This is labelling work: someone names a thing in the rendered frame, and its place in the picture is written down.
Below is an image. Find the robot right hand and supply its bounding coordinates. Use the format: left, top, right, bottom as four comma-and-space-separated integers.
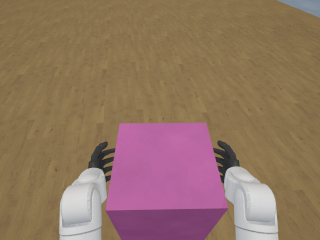
213, 140, 240, 184

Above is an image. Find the robot right forearm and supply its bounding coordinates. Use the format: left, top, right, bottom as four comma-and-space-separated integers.
224, 166, 279, 240

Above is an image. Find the robot left forearm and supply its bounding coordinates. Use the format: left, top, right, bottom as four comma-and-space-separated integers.
59, 167, 107, 240

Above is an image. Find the robot left hand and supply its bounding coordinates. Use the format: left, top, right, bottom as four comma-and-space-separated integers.
88, 141, 116, 182

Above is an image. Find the carton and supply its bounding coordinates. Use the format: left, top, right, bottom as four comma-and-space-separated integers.
105, 122, 228, 240

